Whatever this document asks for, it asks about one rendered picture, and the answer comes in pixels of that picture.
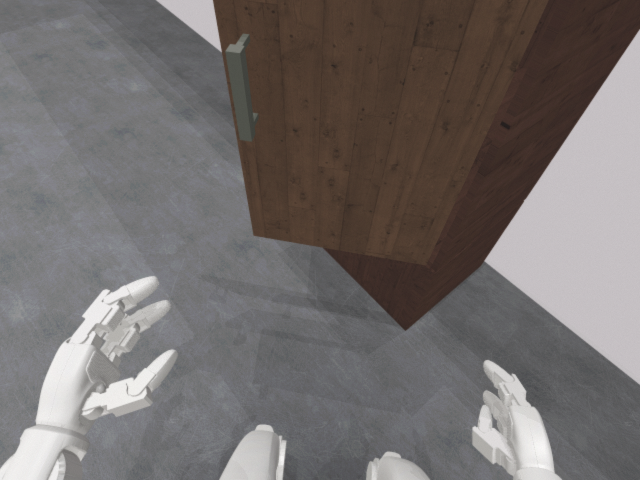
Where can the robot thigh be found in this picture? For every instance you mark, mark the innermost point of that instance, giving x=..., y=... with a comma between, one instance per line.
x=394, y=468
x=259, y=456

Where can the right robot hand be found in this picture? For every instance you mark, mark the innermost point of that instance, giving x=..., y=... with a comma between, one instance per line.
x=522, y=441

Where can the right robot thigh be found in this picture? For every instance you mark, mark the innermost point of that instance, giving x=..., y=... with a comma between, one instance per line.
x=394, y=468

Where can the left robot thigh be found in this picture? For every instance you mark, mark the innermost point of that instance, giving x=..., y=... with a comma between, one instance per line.
x=259, y=456

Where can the handle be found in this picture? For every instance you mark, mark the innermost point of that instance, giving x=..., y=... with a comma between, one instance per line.
x=238, y=73

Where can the left robot hand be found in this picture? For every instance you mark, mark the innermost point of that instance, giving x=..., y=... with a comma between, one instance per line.
x=68, y=397

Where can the cupboard door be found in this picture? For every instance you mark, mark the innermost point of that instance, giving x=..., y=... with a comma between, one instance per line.
x=371, y=113

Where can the left robot forearm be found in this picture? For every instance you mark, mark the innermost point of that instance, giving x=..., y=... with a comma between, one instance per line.
x=47, y=453

